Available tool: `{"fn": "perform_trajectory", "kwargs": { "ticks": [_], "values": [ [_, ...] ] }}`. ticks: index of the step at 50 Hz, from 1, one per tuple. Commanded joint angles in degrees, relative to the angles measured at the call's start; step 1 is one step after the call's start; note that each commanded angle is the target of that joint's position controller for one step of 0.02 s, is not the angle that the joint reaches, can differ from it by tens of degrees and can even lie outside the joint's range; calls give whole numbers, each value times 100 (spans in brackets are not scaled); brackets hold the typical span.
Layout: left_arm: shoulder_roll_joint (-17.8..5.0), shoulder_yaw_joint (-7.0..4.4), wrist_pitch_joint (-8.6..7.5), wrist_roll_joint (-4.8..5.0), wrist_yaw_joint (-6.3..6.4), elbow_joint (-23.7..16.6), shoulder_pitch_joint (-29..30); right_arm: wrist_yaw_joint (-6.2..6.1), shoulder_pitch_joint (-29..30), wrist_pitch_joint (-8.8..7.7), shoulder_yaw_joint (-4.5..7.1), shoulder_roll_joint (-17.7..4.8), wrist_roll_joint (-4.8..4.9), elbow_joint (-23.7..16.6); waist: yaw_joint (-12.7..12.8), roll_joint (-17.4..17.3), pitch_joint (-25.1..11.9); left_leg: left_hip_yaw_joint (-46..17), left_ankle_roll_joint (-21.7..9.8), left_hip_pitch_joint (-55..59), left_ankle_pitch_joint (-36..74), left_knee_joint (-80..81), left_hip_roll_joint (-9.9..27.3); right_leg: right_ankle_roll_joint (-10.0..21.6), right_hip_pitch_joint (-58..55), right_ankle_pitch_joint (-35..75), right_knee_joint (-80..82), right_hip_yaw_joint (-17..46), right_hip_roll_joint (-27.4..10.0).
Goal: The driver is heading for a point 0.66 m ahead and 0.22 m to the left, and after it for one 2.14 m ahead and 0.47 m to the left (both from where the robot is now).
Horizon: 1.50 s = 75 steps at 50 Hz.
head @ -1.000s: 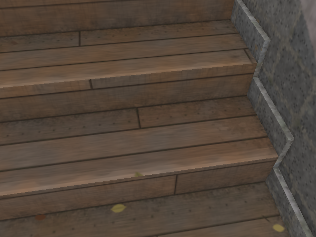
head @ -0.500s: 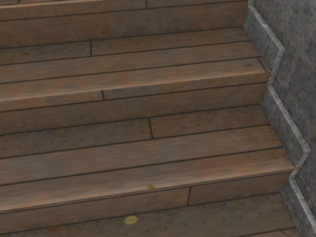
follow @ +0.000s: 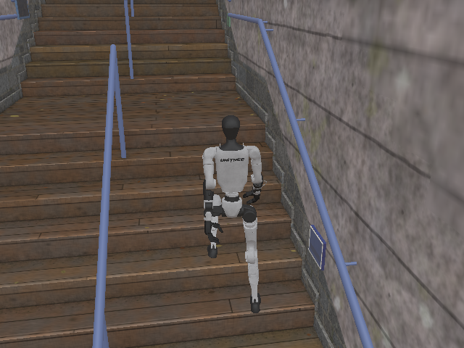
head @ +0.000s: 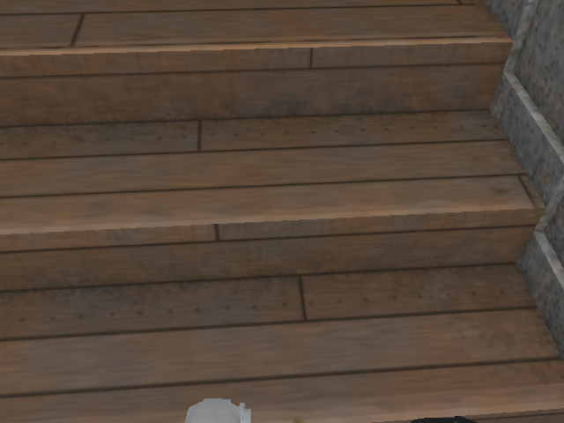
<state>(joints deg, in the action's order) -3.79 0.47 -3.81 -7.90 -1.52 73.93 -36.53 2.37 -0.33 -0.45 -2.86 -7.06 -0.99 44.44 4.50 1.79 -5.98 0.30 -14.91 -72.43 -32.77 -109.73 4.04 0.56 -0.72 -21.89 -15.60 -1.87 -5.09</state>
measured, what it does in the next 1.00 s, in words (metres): climbs: left foot 0.17 m higher, then right foot 0.17 m higher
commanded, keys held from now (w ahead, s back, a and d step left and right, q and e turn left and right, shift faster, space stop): w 0.60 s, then w+q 0.40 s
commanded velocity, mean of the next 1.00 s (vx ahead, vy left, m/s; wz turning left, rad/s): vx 0.49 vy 0.00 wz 0.13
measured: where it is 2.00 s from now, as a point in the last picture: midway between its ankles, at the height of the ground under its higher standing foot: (197, 39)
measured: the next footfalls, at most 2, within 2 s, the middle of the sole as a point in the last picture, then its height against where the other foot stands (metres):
left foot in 0.08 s outside the picture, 0.17 m higher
right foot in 0.70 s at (338, 360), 0.17 m higher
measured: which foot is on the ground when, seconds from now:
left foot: up 0.00-0.06, down 0.08-0.72, up 0.74-1.00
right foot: down 0.00-0.10, up 0.12-0.68, down 0.70-1.00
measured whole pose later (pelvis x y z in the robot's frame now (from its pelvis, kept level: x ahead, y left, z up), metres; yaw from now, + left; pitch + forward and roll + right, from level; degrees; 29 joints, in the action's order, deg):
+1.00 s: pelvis +0.52 +0.07 +0.33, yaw +9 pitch +5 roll -4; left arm -8.4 0.4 -3.3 -5.4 -1.6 66.4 -24.8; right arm 6.3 -8.4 -2.9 0.9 -11.5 -1.0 56.0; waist 0.3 -2.4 -7.3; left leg -7.4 -15.2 -68.4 -8.9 -116.8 2.4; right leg 2.4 15.6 -20.7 -31.6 -14.0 -0.1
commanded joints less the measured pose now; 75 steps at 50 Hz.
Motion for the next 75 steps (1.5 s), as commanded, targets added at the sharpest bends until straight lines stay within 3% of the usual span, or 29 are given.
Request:
{"fn": "perform_trajectory", "kwargs": {
  "ticks": [1, 3, 4, 5, 6, 7, 8, 13, 17, 26, 27, 28, 29, 30, 35, 37, 38, 39, 44, 49, 54, 57, 61, 62, 64, 66, 69, 71, 75],
  "values": [
    [-1861, -267, -390, 501, -199, -1384, 1908, 275, 1261, 45, -99, -211, 92, -1109, -1218, 679, 659, 934, 783, 4882, 1045, 1856, -423, 1358, 5425, 2039, 2480, 12, -770],
    [-2536, -412, -477, 650, -355, -1462, 1931, 404, -203, 194, 63, -624, 159, -507, -1949, 899, 50, 1351, 811, 4531, 1699, 3462, -978, 1119, 2684, 7891, 671, -660, -853],
    [-2163, -356, -496, 607, -451, -1352, 1346, 378, -960, 166, 229, -1034, 28, -67, -1769, 808, -410, 1475, 680, 5193, 1791, 4654, -1246, 1022, 1848, 8745, -738, -675, -803],
    [-1421, -238, -399, 227, -648, -1297, 441, 200, -2418, 83, 339, -1478, -150, 453, -1507, -264, -1712, -835, -208, 7970, 4894, 4932, -407, 654, 3613, 6824, -3264, -9, -341],
    [-871, -144, -291, 126, -931, -1355, -150, 43, -4138, 140, 431, -1816, -264, 996, -1571, -1420, -3068, -4673, -896, 9089, 3976, 7659, 1030, 584, 4368, 1376, -4934, 879, 687],
    [-727, -274, -197, 538, -779, -1443, 630, 24, -4262, -5, 590, -1999, -307, 1132, -1868, -1650, -1551, -5733, -460, 7588, 511, 8534, 1167, 747, 5345, 2197, -7563, 2223, 1071],
    [-452, -241, -262, 648, -562, -1534, 1378, -2, -3575, -224, 496, -1641, -136, 1348, -1515, -2019, -34, -4920, -141, 6044, -1214, 8493, 814, 849, 6196, 2381, -8808, 2079, 985],
    [-574, -42, 122, 569, -162, -1766, 1657, 137, -599, -279, -22, 287, -238, 1442, 196, 92, 204, -2932, 176, 3788, 427, 8930, 737, 1419, 6626, 3157, -10030, 1784, 573],
    [-811, -12, 95, 596, -312, -2012, 2455, 161, -895, -483, 54, -122, -570, 1576, 186, -149, 426, -736, 651, 3542, 1455, 9150, 141, 1408, 6608, 2984, -9951, 982, 532],
    [-643, 338, 223, 646, -145, -3165, 4952, 178, -4314, -434, -172, -82, -851, 2653, -1052, -726, 826, -1303, 184, 6651, 1794, 9820, 805, 1281, 9566, 2861, -9556, 5, 43],
    [-193, 354, 224, 714, 76, -3583, 5368, -241, -3322, -646, 38, -387, 343, 2224, -741, 89, 1660, -1118, 678, 5262, 1147, 10252, 520, 452, 8343, 929, -9379, -643, 92],
    [-307, 486, 430, 591, -122, -3662, 5890, 122, -4152, -475, -216, -82, -509, 2509, -1090, -1089, 459, -1251, 87, 5952, 2070, 10666, 1099, 940, 8201, 1934, -8555, -585, -137],
    [-408, 348, 391, 784, 87, -3702, 5385, -442, -3876, -601, 125, -452, 416, 2309, -1005, -25, 1655, -1220, 480, 5968, 2559, 11037, 833, 377, 7725, 522, -8385, -916, -65],
    [-157, 466, 611, 453, -165, -3738, 5644, 143, -3533, -546, -174, -109, -430, 2288, -566, -1480, 569, -760, 204, 6077, 4134, 10719, 1162, 992, 6993, 1335, -7143, -555, -123],
    [-671, 196, 512, 587, -383, -3764, 4616, 497, -3864, -683, 302, -1422, -271, 2433, -26, -1763, -172, -181, -80, 8020, 12833, 8815, 1294, 818, 4413, 229, -4658, -1109, 937],
    [-1080, 4, 513, 622, -202, -2790, 2155, 558, -3968, -674, 305, -821, -560, 2300, 401, -318, -1867, -703, 479, 4769, 9852, 6599, 581, 1732, 6, 1213, -3852, 1636, -10],
    [-1319, -137, 536, 313, -117, -2286, 989, 649, -3646, -544, 272, -247, -431, 2400, 866, 1002, -1774, -1050, 709, 3362, 3706, 4343, -443, 2351, -616, 936, -2095, 3787, -998],
    [-1479, -268, 370, 222, -55, -2130, 678, 681, -3174, -489, 422, -389, -89, 2360, 872, 793, -865, -1689, 789, 2644, 3588, 1256, -545, 2253, 736, -241, -1098, 4809, -1371],
    [123, 179, 23, 430, -196, -1489, 2442, 301, -1622, -319, 333, 15, -78, 1320, -700, -562, -247, -1445, -231, 1030, 3432, -736, -321, 1270, 1850, 2255, -937, 1312, -1146],
    [-207, 103, -170, 145, 21, -1338, 2290, 460, -894, -239, 179, 156, 57, 989, -823, 391, 423, -314, -204, 525, 2108, -1550, -99, 1181, 2635, 1400, 291, -479, -626],
    [-432, 238, -154, -247, -107, -574, 775, 183, 906, -190, -57, -249, 68, -132, -436, -415, 327, -526, -542, -1500, 2385, 260, 196, 968, 253, 1436, 570, -550, -1006],
    [-570, 235, -150, 125, -353, -825, 751, 255, 2143, 230, -106, -106, 3, -479, -271, 297, 554, 590, 70, 913, 1344, 2132, 295, 1245, 1836, 2202, 1741, -1160, -1071],
    [-1698, -8, -497, 487, -490, -1056, 666, 344, 466, 156, 190, -506, 90, -104, -1026, 877, -25, 1216, 504, 3026, 1093, 4125, -1013, 1513, 121, 9311, -244, -1618, -1442],
    [-1608, -4, -516, 348, -493, -1068, 392, 219, -171, 76, 321, -843, 32, 16, -987, 838, -626, 783, 161, 4697, 2647, 3889, -1016, 1232, 766, 9757, -1120, -1571, -1268],
    [-1512, -55, -464, 199, -636, -1246, 426, 31, -2225, 147, 521, -1280, -51, 583, -1594, -304, -1539, -2104, -443, 7889, 2559, 6267, -391, 504, 3579, 4695, -3794, -640, -249],
    [-1036, -197, -232, 643, -700, -1483, 1238, -80, -3003, 8, 875, -2060, -211, 1084, -1439, -720, -980, -4674, 57, 6984, 1916, 8428, 594, 256, 4959, 2339, -7794, 1372, 501],
    [-468, -32, -322, 596, -458, -1850, 1963, 17, -1878, -226, 620, -981, -28, 1415, -567, -486, -161, -3686, 323, 5492, 2449, 8053, 343, 785, 6264, 2345, -10393, 1753, 873],
    [-594, -10, -132, 544, -316, -1934, 2042, 166, -939, -227, 315, -232, -285, 1412, -25, 107, -133, -2676, 211, 4649, 2119, 8216, 186, 1052, 6619, 2458, -10121, 1571, 571],
    [-518, 120, 52, 639, -338, -1994, 2292, 82, -1989, -442, 352, -488, -469, 1673, -283, -801, 210, -1484, 247, 4348, 1991, 8769, -221, 832, 7026, 1534, -10937, 449, 403]
  ]
}}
